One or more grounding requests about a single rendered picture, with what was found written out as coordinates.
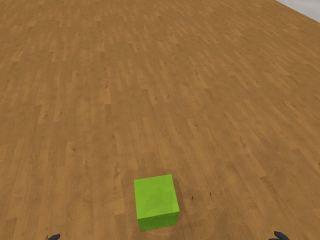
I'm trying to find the carton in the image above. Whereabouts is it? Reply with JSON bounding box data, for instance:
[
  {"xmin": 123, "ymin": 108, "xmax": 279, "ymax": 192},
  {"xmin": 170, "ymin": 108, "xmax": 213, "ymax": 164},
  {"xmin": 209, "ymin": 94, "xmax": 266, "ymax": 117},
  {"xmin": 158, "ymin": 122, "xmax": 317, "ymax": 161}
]
[{"xmin": 134, "ymin": 174, "xmax": 180, "ymax": 231}]

